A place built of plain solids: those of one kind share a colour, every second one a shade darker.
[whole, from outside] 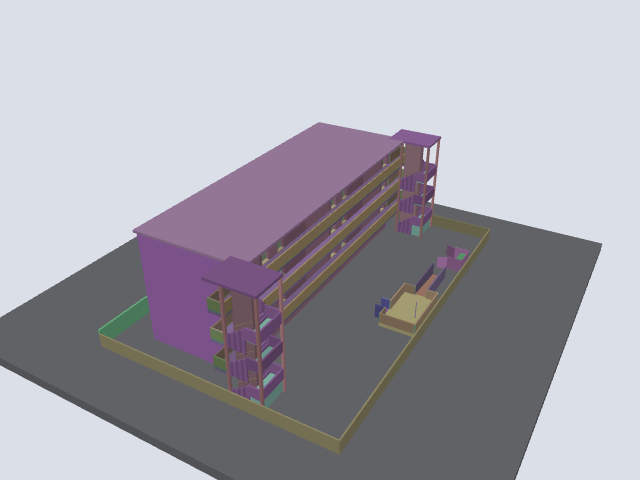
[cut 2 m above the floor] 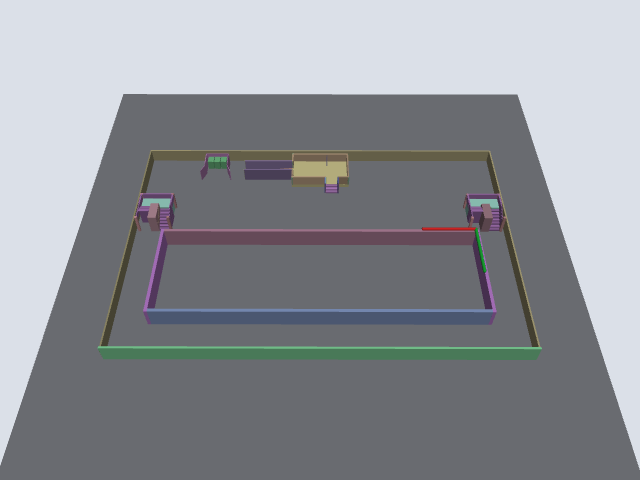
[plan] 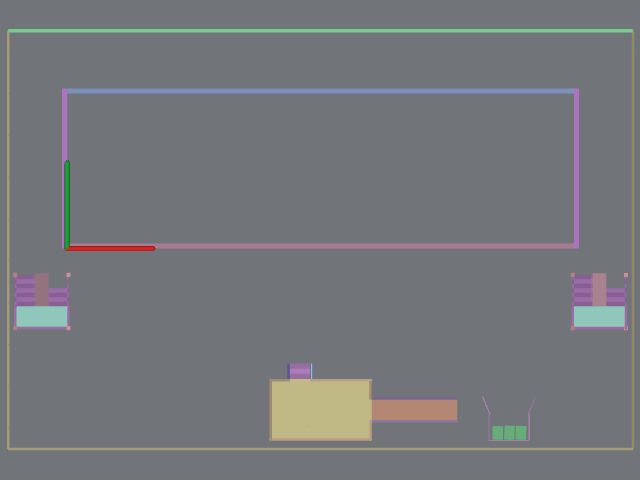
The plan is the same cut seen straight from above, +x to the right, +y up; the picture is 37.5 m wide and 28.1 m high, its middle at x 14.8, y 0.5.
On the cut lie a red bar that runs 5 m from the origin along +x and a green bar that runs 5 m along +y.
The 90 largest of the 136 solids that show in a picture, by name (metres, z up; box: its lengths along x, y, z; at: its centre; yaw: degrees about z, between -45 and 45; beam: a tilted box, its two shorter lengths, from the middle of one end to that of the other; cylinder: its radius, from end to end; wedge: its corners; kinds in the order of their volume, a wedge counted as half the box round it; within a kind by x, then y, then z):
{
 "roof_1": {"box": [30.67, 11.31, 0.25], "at": [14.83, 3.91, 11.39]},
 "gable_1": {"box": [0.3, 9.37, 11.31], "at": [-0.15, 4.69, 5.61]},
 "gable_2": {"box": [0.3, 9.37, 11.31], "at": [29.82, 4.69, 5.61]},
 "face_1": {"box": [1.4, 0.3, 3.07], "at": [5.93, 0.15, 9.73]},
 "face_2": {"box": [2.48, 0.3, 2.82], "at": [8.83, 0.15, 3.97]},
 "face_3": {"box": [2.48, 0.3, 2.82], "at": [8.83, 0.15, 6.79]},
 "face_4": {"box": [2.48, 0.3, 3.07], "at": [8.83, 0.15, 9.73]},
 "face_5": {"box": [1.2, 0.3, 1.3], "at": [10.67, 0.15, 6.03]},
 "face_6": {"box": [1.2, 0.3, 1.3], "at": [10.67, 0.15, 8.85]},
 "face_7": {"box": [3.28, 0.3, 2.82], "at": [12.91, 0.15, 3.97]},
 "face_8": {"box": [3.28, 0.3, 2.82], "at": [12.91, 0.15, 6.79]},
 "face_9": {"box": [3.28, 0.3, 3.07], "at": [12.91, 0.15, 9.73]},
 "face_10": {"box": [29.67, 0.3, 2.62], "at": [14.83, 0.15, 1.26]},
 "face_11": {"box": [1.2, 0.3, 1.3], "at": [15.15, 0.15, 6.03]},
 "face_12": {"box": [1.2, 0.3, 1.3], "at": [15.15, 0.15, 8.85]},
 "face_13": {"box": [1.4, 0.3, 2.82], "at": [17.8, 0.15, 3.97]},
 "face_14": {"box": [1.4, 0.3, 2.82], "at": [17.8, 0.15, 6.79]},
 "face_15": {"box": [1.4, 0.3, 3.07], "at": [17.8, 0.15, 9.73]},
 "face_16": {"box": [2.48, 0.3, 2.82], "at": [20.69, 0.15, 3.97]},
 "face_17": {"box": [2.48, 0.3, 2.82], "at": [20.69, 0.15, 6.79]},
 "face_18": {"box": [2.48, 0.3, 3.07], "at": [20.69, 0.15, 9.73]},
 "face_19": {"box": [1.2, 0.3, 1.3], "at": [22.54, 0.15, 8.85]},
 "face_20": {"box": [3.28, 0.3, 2.82], "at": [24.78, 0.15, 3.97]},
 "face_21": {"box": [3.28, 0.3, 2.82], "at": [24.78, 0.15, 6.79]},
 "face_22": {"box": [3.28, 0.3, 3.07], "at": [24.78, 0.15, 9.73]},
 "deck_1": {"box": [35.61, 1.54, 0.24], "at": [14.83, -0.77, 2.7]},
 "deck_2": {"box": [35.61, 1.54, 0.24], "at": [14.83, -0.77, 5.51]},
 "deck_3": {"box": [35.61, 1.54, 0.24], "at": [14.83, -0.77, 8.33]},
 "spine_1": {"box": [0.81, 1.93, 11.31], "at": [-1.48, -2.41, 5.61]},
 "spine_2": {"box": [0.81, 1.93, 11.31], "at": [31.15, -2.41, 5.61]},
 "back_1": {"box": [29.67, 0.3, 2.62], "at": [14.83, 9.22, 1.26]},
 "site_fence_whole_1": {"box": [0.15, 24.49, 1.45], "at": [-3.45, 0.51, 0.68]},
 "site_fence_whole_2": {"box": [36.57, 0.15, 1.45], "at": [14.83, -11.74, 0.68]},
 "site_fence_whole_3": {"box": [0.15, 24.49, 1.45], "at": [33.12, 0.51, 0.68]},
 "site_backwall_1": {"box": [36.57, 0.2, 1.85], "at": [14.83, 12.75, 0.88]},
 "deck_guard_whole_1": {"box": [29.67, 0.15, 0.97], "at": [14.83, -1.47, 3.43]},
 "deck_guard_whole_2": {"box": [29.67, 0.15, 0.97], "at": [14.83, -1.47, 6.24]},
 "deck_guard_whole_3": {"box": [30.75, 0.15, 0.97], "at": [15.37, -1.47, 9.06]},
 "half_1": {"box": [2.97, 1.21, 1.46], "at": [-1.48, -3.98, 0.68]},
 "half_2": {"box": [2.97, 1.21, 0.2], "at": [-1.48, -3.98, 4.12]},
 "half_3": {"box": [2.97, 1.21, 0.2], "at": [-1.48, -3.98, 6.94]},
 "half_4": {"box": [2.97, 1.21, 1.46], "at": [31.15, -3.98, 0.68]},
 "green_1": {"box": [5.99, 3.63, 0.48], "at": [14.83, -9.45, 0.19]},
 "troof_1": {"box": [3.47, 4.85, 0.25], "at": [-1.48, -2.41, 11.4]},
 "troof_2": {"box": [3.47, 4.85, 0.25], "at": [31.15, -2.41, 11.4]},
 "piece_1": {"box": [1.08, 0.27, 1.28], "at": [-2.43, -3.24, 0.59]},
 "piece_2": {"box": [1.08, 0.27, 1.11], "at": [-2.43, -2.98, 0.5]},
 "piece_3": {"box": [1.08, 0.27, 0.93], "at": [-2.43, -2.72, 0.41]},
 "piece_4": {"box": [3.27, 0.15, 1.1], "at": [-1.48, -4.66, 1.96]},
 "piece_5": {"box": [3.27, 0.15, 1.1], "at": [-1.48, -4.66, 4.77]},
 "piece_6": {"box": [3.27, 0.15, 1.1], "at": [-1.48, -4.66, 7.59]},
 "piece_7": {"box": [1.08, 0.27, 1.63], "at": [-0.54, -3.24, 0.77]},
 "piece_8": {"box": [1.08, 0.27, 1.81], "at": [-0.54, -2.98, 0.85]},
 "piece_9": {"box": [1.08, 0.27, 1.99], "at": [-0.54, -2.72, 0.94]},
 "piece_10": {"box": [1.08, 0.27, 1.28], "at": [30.21, -3.24, 0.59]},
 "piece_11": {"box": [1.08, 0.27, 1.11], "at": [30.21, -2.98, 0.5]},
 "piece_12": {"box": [1.08, 0.27, 0.93], "at": [30.21, -2.72, 0.41]},
 "piece_13": {"box": [3.27, 0.15, 1.1], "at": [31.15, -4.66, 1.96]},
 "piece_14": {"box": [3.27, 0.15, 1.1], "at": [31.15, -4.66, 4.77]},
 "piece_15": {"box": [3.27, 0.15, 1.1], "at": [31.15, -4.66, 7.59]},
 "piece_16": {"box": [1.08, 0.27, 1.63], "at": [32.1, -3.24, 0.77]},
 "piece_17": {"box": [1.08, 0.27, 1.81], "at": [32.1, -2.98, 0.85]},
 "piece_18": {"box": [1.08, 0.27, 1.99], "at": [32.1, -2.72, 0.94]},
 "post_1": {"box": [0.24, 0.24, 11.31], "at": [-3.04, -4.66, 5.61]},
 "post_2": {"box": [0.24, 0.24, 11.31], "at": [-3.04, -1.54, 5.61]},
 "post_3": {"box": [0.24, 0.24, 11.31], "at": [0.07, -4.66, 5.61]},
 "post_4": {"box": [0.24, 0.24, 11.31], "at": [29.59, -4.66, 5.61]},
 "post_5": {"box": [0.24, 0.24, 11.31], "at": [29.59, -1.54, 5.61]},
 "post_6": {"box": [0.24, 0.24, 11.31], "at": [32.71, -4.66, 5.61]},
 "post_7": {"box": [0.24, 0.24, 11.31], "at": [32.71, -1.54, 5.61]},
 "deck_back_whole_1": {"box": [2.82, 0.15, 0.97], "at": [-1.41, -0.07, 3.43]},
 "deck_back_whole_2": {"box": [2.82, 0.15, 0.97], "at": [-1.41, -0.07, 6.24]},
 "deck_back_whole_3": {"box": [2.82, 0.15, 0.97], "at": [-1.41, -0.07, 9.06]},
 "deck_back_whole_4": {"box": [2.82, 0.15, 0.97], "at": [31.08, -0.07, 3.43]},
 "deck_back_whole_5": {"box": [2.82, 0.15, 0.97], "at": [31.08, -0.07, 6.24]},
 "deck_back_whole_6": {"box": [2.82, 0.15, 0.97], "at": [31.08, -0.07, 9.06]},
 "deck_guard_kerb_1": {"box": [29.67, 0.15, 0.18], "at": [14.83, -1.47, 2.85]},
 "deck_guard_kerb_2": {"box": [29.67, 0.15, 0.18], "at": [14.83, -1.47, 5.67]},
 "deck_guard_kerb_3": {"box": [30.75, 0.15, 0.18], "at": [15.37, -1.47, 8.48]},
 "ramp_rail_whole_1": {"box": [5.0, 0.15, 1.48], "at": [20.33, -10.12, 0.69]},
 "ramp_rail_whole_2": {"box": [5.0, 0.15, 1.48], "at": [20.33, -8.77, 0.69]},
 "green_rail_whole_1": {"box": [0.15, 3.63, 1.05], "at": [11.92, -9.45, 0.91]},
 "green_rail_whole_2": {"box": [5.99, 0.15, 1.05], "at": [14.83, -11.18, 0.91]},
 "green_rail_whole_3": {"box": [3.59, 0.15, 1.05], "at": [16.03, -7.71, 0.91]},
 "binstore_bin_1": {"box": [0.62, 0.8, 1.06], "at": [25.21, -10.79, 0.48], "yaw": -1.5},
 "binstore_bin_2": {"box": [0.6, 0.82, 1.06], "at": [25.89, -10.78, 0.48], "yaw": -2.3},
 "binstore_bin_3": {"box": [0.62, 0.81, 1.06], "at": [26.56, -10.79, 0.48], "yaw": -1.9},
 "green_ramp_1": {"wedge": [[17.83, -10.05, -0.05], [17.83, -10.05, 0.43], [17.83, -8.85, -0.05], [17.83, -8.85, 0.43], [22.83, -10.05, -0.05], [22.83, -10.05, 0.0], [22.83, -8.85, -0.05], [22.83, -8.85, 0.0]]},
 "deck_end_whole_1": {"box": [0.15, 1.54, 0.97], "at": [-2.89, -0.77, 3.43]},
 "deck_end_whole_2": {"box": [0.15, 1.54, 0.97], "at": [-2.89, -0.77, 6.24]}
}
